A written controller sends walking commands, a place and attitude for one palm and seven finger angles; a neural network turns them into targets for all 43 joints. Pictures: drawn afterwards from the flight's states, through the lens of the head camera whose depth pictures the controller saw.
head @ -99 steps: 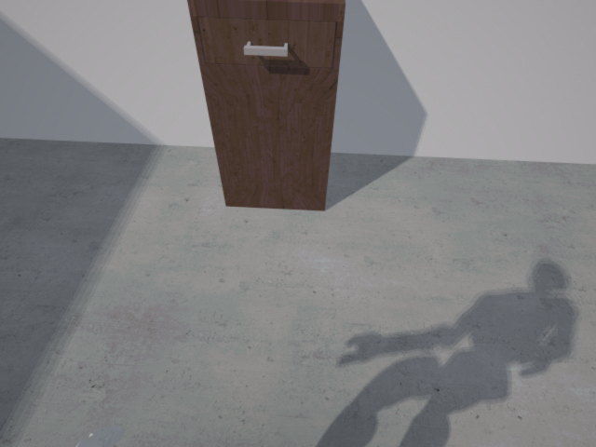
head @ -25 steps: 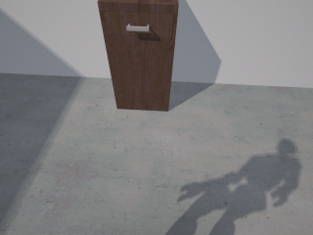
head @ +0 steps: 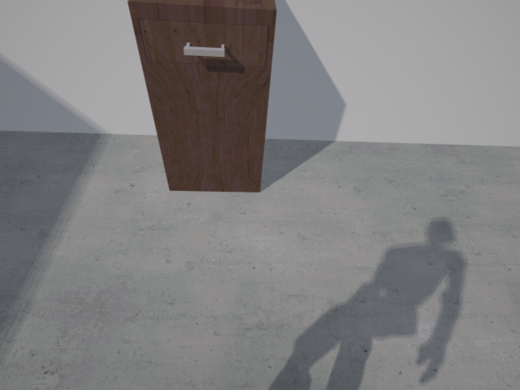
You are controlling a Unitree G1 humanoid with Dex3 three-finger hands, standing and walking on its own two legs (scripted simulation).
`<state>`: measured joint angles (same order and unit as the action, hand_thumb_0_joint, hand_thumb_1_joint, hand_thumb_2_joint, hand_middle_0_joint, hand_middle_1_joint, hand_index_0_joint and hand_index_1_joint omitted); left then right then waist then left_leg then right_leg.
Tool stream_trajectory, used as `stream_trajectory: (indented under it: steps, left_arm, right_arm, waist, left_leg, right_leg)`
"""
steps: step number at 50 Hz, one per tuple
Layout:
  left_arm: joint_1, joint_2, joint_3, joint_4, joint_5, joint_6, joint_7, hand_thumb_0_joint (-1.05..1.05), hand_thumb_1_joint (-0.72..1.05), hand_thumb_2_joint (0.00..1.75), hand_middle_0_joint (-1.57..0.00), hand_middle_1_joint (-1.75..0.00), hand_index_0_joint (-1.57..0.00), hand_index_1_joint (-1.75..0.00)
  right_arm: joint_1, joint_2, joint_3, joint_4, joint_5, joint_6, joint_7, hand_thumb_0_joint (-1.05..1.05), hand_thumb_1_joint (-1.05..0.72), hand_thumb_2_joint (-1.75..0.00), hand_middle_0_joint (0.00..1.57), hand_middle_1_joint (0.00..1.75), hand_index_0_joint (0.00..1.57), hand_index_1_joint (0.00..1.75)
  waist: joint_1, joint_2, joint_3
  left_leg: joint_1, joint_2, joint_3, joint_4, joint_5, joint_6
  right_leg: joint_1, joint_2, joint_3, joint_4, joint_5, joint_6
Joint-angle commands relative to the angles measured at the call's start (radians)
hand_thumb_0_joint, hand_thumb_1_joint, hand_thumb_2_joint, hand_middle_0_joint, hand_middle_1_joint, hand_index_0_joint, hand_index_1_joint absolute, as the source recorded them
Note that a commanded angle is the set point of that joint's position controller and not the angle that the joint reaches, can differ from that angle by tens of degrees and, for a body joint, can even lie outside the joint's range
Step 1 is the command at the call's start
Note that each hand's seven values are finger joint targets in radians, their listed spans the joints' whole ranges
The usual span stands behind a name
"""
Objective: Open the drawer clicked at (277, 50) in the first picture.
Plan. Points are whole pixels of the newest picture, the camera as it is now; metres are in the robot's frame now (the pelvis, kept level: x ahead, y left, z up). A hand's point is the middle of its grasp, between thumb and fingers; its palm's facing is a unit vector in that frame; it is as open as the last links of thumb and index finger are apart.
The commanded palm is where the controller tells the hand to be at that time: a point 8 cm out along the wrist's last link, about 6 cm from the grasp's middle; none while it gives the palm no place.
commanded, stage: walk to a spot facing it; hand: left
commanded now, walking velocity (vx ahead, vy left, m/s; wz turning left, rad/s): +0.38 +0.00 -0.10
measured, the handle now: (205, 48) +1.15 +0.22 +0.00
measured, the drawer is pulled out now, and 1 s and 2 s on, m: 0.00 0.00 0.00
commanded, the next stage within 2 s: take the last steps up to it in 0.58 s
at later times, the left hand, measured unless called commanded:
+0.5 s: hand (193, 345) +0.24 +0.13 -0.17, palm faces +0.07 -0.98 -0.19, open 7.2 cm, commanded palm none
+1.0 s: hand (164, 305) +0.32 +0.20 -0.18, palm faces +0.21 -0.97 -0.15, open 7.4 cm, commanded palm none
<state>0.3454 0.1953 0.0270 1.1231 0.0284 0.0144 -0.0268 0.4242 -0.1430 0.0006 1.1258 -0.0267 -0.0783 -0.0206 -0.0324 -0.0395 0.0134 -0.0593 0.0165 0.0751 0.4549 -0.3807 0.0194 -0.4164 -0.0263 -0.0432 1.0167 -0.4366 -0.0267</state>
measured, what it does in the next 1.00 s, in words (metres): walks ahead: right foot, then left foot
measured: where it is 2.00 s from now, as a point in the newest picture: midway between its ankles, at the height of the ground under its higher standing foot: (259, 291)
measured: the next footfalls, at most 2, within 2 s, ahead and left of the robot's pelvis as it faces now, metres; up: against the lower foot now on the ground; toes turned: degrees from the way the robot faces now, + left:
right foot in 0.24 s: +0.25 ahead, -0.15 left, +0.00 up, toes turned -9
left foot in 0.76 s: +0.41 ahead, +0.10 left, +0.00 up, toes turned +20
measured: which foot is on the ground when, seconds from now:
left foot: down 0.00-0.24, up 0.26-0.74, down 0.76-1.00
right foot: up 0.00-0.22, down 0.24-0.76, up 0.78-1.00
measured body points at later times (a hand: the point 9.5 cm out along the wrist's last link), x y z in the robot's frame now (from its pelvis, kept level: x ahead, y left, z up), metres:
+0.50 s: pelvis +0.20 -0.06 +0.00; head +0.19 -0.05 +0.45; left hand +0.24 +0.18 -0.15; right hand +0.22 -0.30 -0.15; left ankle +0.23 +0.07 -0.65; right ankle +0.21 -0.14 -0.74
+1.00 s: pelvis +0.36 +0.03 +0.01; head +0.35 +0.05 +0.46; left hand +0.31 +0.25 -0.16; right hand +0.46 -0.20 -0.12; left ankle +0.37 +0.09 -0.74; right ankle +0.40 -0.13 -0.64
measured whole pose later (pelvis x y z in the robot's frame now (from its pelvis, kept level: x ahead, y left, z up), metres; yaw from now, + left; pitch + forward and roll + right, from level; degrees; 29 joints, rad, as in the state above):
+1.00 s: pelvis +0.36 +0.03 +0.01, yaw +8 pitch -2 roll -1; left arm 0.32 0.19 0.06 1.09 0.03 0.00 0.00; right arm 0.21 -0.16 -0.04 1.02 -0.02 -0.08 -0.03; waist 0.02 -0.04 0.04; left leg -0.19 0.02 0.22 0.42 -0.21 0.09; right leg -0.55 -0.12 -0.05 1.16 -0.25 0.03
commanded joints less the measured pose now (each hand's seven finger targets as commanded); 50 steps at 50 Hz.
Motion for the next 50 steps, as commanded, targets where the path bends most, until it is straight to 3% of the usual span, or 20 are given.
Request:
stream_trajectory:
  steps: [1, 6, 9, 10, 11, 12, 13, 14, 16, 20, 27, 33, 34, 36, 37, 38, 39, 42, 45, 50]
  left_arm:
    - [-0.196, 0.042, 0.019, -0.161, -0.007, -0.048, -0.008, 0.0, 0.9, 0.9, -0.2, -0.3, -0.2, -0.3]
    - [-0.256, 0.005, 0.018, -0.186, -0.013, -0.047, -0.014, 0.0, 0.9, 0.9, -0.2, -0.3, -0.2, -0.3]
    - [-0.111, 0.038, 0.034, -0.141, -0.007, -0.053, -0.005, 0.0, 0.9, 0.9, -0.2, -0.3, -0.2, -0.3]
    - [0.027, 0.07, 0.048, -0.101, -0.001, -0.062, 0.001, 0.0, 0.9, 0.9, -0.2, -0.3, -0.2, -0.3]
    - [0.167, 0.145, 0.068, -0.064, 0.007, -0.076, 0.014, 0.0, 0.9, 0.9, -0.2, -0.3, -0.2, -0.3]
    - [0.256, 0.254, 0.096, -0.044, 0.006, -0.08, 0.03, 0.0, 0.9, 0.9, -0.2, -0.3, -0.2, -0.3]
    - [0.227, 0.274, 0.098, -0.043, -0.016, -0.075, 0.032, 0.0, 0.9, 0.9, -0.2, -0.3, -0.2, -0.3]
    - [0.112, 0.238, 0.087, -0.066, -0.018, -0.07, 0.032, 0.0, 0.9, 0.9, -0.2, -0.3, -0.2, -0.3]
    - [-0.042, 0.142, 0.058, -0.106, -0.012, -0.077, 0.037, 0.0, 0.9, 0.9, -0.2, -0.3, -0.2, -0.3]
    - [-0.06, 0.066, 0.028, -0.102, -0.004, -0.088, 0.038, 0.0, 0.9, 0.9, -0.2, -0.3, -0.2, -0.3]
    - [0.024, 0.07, 0.023, -0.075, -0.001, -0.107, 0.046, 0.0, 0.9, 0.9, -0.2, -0.3, -0.2, -0.3]
    - [0.082, 0.122, 0.038, -0.07, 0.004, -0.096, 0.05, 0.0, 0.9, 0.9, -0.2, -0.3, -0.2, -0.3]
    - [0.09, 0.125, 0.038, -0.066, 0.004, -0.093, 0.05, 0.0, 0.9, 0.9, -0.2, -0.3, -0.2, -0.3]
    - [0.085, 0.12, 0.034, -0.063, -0.004, -0.089, 0.05, 0.0, 0.9, 0.9, -0.2, -0.3, -0.2, -0.3]
    - [0.129, 0.083, 0.031, -0.077, -0.017, -0.086, 0.043, 0.0, 0.9, 0.9, -0.2, -0.3, -0.2, -0.3]
    - [0.113, 0.039, 0.013, -0.108, -0.023, -0.088, 0.036, 0.0, 0.9, 0.9, -0.2, -0.3, -0.2, -0.3]
    - [0.054, 0.081, 0.021, -0.119, -0.015, -0.083, 0.044, 0.0, 0.9, 0.9, -0.2, -0.3, -0.2, -0.3]
    - [0.0, 0.036, 0.025, -0.079, -0.004, -0.064, 0.031, 0.0, 0.9, 0.9, -0.2, -0.3, -0.2, -0.3]
    - [0.088, -0.006, 0.025, -0.043, 0.001, -0.029, 0.027, 0.0, 0.9, 0.9, -0.2, -0.3, -0.2, -0.3]
    - [0.038, -0.002, 0.038, -0.064, 0.007, -0.004, 0.02, 0.0, 0.9, 0.9, -0.2, -0.3, -0.2, -0.3]
  right_arm:
    - [0.112, -0.165, -0.043, 0.01, 0.006, -0.017, -0.019, 0.0, -0.9, -0.9, 0.2, 0.3, 0.2, 0.3]
    - [0.128, -0.151, -0.046, 0.041, 0.001, -0.014, -0.017, 0.0, -0.9, -0.9, 0.2, 0.3, 0.2, 0.3]
    - [0.102, -0.174, -0.054, 0.047, 0.01, -0.01, -0.017, 0.0, -0.9, -0.9, 0.2, 0.3, 0.2, 0.3]
    - [0.088, -0.176, -0.057, 0.044, 0.014, -0.01, -0.015, 0.0, -0.9, -0.9, 0.2, 0.3, 0.2, 0.3]
    - [0.103, -0.147, -0.053, 0.033, 0.019, -0.008, -0.003, 0.0, -0.9, -0.9, 0.2, 0.3, 0.2, 0.3]
    - [0.159, -0.071, -0.042, 0.008, 0.029, -0.009, 0.001, 0.0, -0.9, -0.9, 0.2, 0.3, 0.2, 0.3]
    - [0.093, -0.08, -0.045, -0.017, 0.027, -0.002, 0.001, 0.0, -0.9, -0.9, 0.2, 0.3, 0.2, 0.3]
    - [0.059, -0.077, -0.055, -0.018, 0.026, 0.001, 0.006, 0.0, -0.9, -0.9, 0.2, 0.3, 0.2, 0.3]
    - [0.011, -0.058, -0.059, -0.021, 0.012, 0.019, 0.013, 0.0, -0.9, -0.9, 0.2, 0.3, 0.2, 0.3]
    - [0.061, -0.021, -0.059, -0.01, -0.001, 0.069, 0.019, 0.0, -0.9, -0.9, 0.2, 0.3, 0.2, 0.3]
    - [-0.168, -0.038, -0.063, -0.125, 0.003, 0.067, 0.047, 0.0, -0.9, -0.9, 0.2, 0.3, 0.2, 0.3]
    - [-0.297, -0.052, -0.053, -0.197, 0.005, 0.05, 0.065, 0.0, -0.9, -0.9, 0.2, 0.3, 0.2, 0.3]
    - [-0.282, -0.056, -0.053, -0.195, 0.003, 0.047, 0.06, 0.0, -0.9, -0.9, 0.2, 0.3, 0.2, 0.3]
    - [-0.072, -0.104, -0.067, -0.14, -0.004, 0.037, 0.046, 0.0, -0.9, -0.9, 0.2, 0.3, 0.2, 0.3]
    - [0.049, -0.211, -0.088, -0.116, -0.013, 0.027, 0.033, 0.0, -0.9, -0.9, 0.2, 0.3, 0.2, 0.3]
    - [0.128, -0.288, -0.101, -0.091, 0.003, 0.026, 0.015, 0.0, -0.9, -0.9, 0.2, 0.3, 0.2, 0.3]
    - [0.106, -0.274, -0.095, -0.083, 0.015, 0.035, 0.007, 0.0, -0.9, -0.9, 0.2, 0.3, 0.2, 0.3]
    - [-0.081, -0.168, -0.07, -0.119, 0.008, 0.014, -0.003, 0.0, -0.9, -0.9, 0.2, 0.3, 0.2, 0.3]
    - [-0.117, -0.126, -0.057, -0.108, 0.012, 0.003, -0.005, 0.0, -0.9, -0.9, 0.2, 0.3, 0.2, 0.3]
    - [-0.083, -0.114, -0.064, -0.099, 0.011, -0.001, -0.008, 0.0, -0.9, -0.9, 0.2, 0.3, 0.2, 0.3]
  waist:
    - [-0.008, 0.158, 0.143]
    - [0.0, 0.179, 0.142]
    - [0.078, 0.154, 0.062]
    - [0.142, 0.116, -0.008]
    - [0.195, -0.008, -0.117]
    - [0.191, -0.25, -0.236]
    - [0.178, -0.195, -0.202]
    - [0.132, -0.103, -0.069]
    - [0.058, -0.026, 0.057]
    - [-0.014, -0.042, 0.085]
    - [0.022, -0.008, 0.124]
    - [0.061, -0.022, 0.09]
    - [0.055, -0.025, 0.069]
    - [-0.035, 0.048, -0.063]
    - [-0.068, 0.249, -0.201]
    - [-0.082, 0.403, -0.262]
    - [-0.081, 0.246, -0.235]
    - [-0.013, 0.091, -0.027]
    - [0.041, 0.123, -0.004]
    - [0.039, 0.103, 0.071]
  left_leg:
    - [0.097, 0.274, -0.219, -0.257, 0.428, 0.159]
    - [0.009, 0.226, -0.083, -0.257, 0.522, 0.123]
    - [-0.001, 0.223, -0.023, -0.061, 0.783, 0.101]
    - [-0.047, 0.196, 0.003, 0.111, 0.762, 0.072]
    - [-0.216, 0.142, 0.021, 0.366, 0.554, 0.037]
    - [-0.447, -0.003, 0.03, 0.727, -0.106, -0.001]
    - [-0.512, 0.019, -0.086, 0.903, -0.171, 0.028]
    - [-0.547, 0.076, -0.081, 0.948, -0.076, 0.035]
    - [-0.507, 0.133, -0.099, 0.914, 0.05, 0.026]
    - [-0.446, 0.135, -0.069, 0.799, 0.15, -0.009]
    - [-0.584, 0.154, -0.035, 0.52, 0.234, -0.033]
    - [-0.489, 0.102, 0.05, 0.26, 0.145, 0.001]
    - [-0.429, 0.078, 0.067, 0.228, 0.124, 0.01]
    - [-0.104, 0.031, 0.068, 0.08, 0.248, 0.035]
    - [0.173, 0.222, -0.182, 0.023, 0.445, 0.105]
    - [0.332, 0.441, -0.467, -0.056, 0.715, 0.227]
    - [0.294, 0.452, -0.41, -0.079, 0.663, 0.252]
    - [-0.015, 0.368, -0.242, -0.169, 0.482, 0.152]
    - [-0.12, 0.294, -0.089, -0.234, 0.362, 0.098]
    - [-0.109, 0.298, -0.069, -0.316, 0.199, 0.107]
  right_leg:
    - [-0.3, -0.08, 0.002, -0.015, 0.1, 0.015]
    - [-0.071, -0.024, -0.099, -0.306, 0.211, -0.007]
    - [0.157, 0.02, -0.118, -0.387, 0.256, -0.042]
    - [0.334, 0.027, -0.108, -0.447, 0.292, -0.049]
    - [0.575, -0.082, 0.02, -0.485, 0.25, -0.086]
    - [0.724, -0.391, 0.486, -0.617, 0.148, -0.184]
    - [0.63, -0.448, 0.624, -0.754, 0.018, -0.207]
    - [0.485, -0.429, 0.536, -0.807, -0.145, -0.196]
    - [0.196, -0.368, 0.356, -0.829, -0.107, -0.132]
    - [0.033, -0.272, 0.083, -0.866, 0.059, -0.08]
    - [0.193, -0.29, -0.023, -0.884, 0.234, -0.107]
    - [0.367, -0.32, -0.119, -0.739, 0.542, -0.082]
    - [0.374, -0.314, -0.128, -0.677, 0.653, -0.078]
    - [0.305, -0.255, -0.196, -0.364, 0.736, -0.032]
    - [0.097, -0.131, -0.229, -0.1, 0.406, 0.032]
    - [-0.142, -0.013, -0.161, 0.176, -0.179, 0.063]
    - [-0.174, -0.047, -0.054, 0.267, -0.173, 0.033]
    - [-0.189, -0.128, 0.014, 0.274, 0.044, 0.049]
    - [-0.115, -0.118, 0.02, 0.203, 0.154, 0.059]
    - [-0.213, -0.121, 0.042, 0.123, 0.269, 0.069]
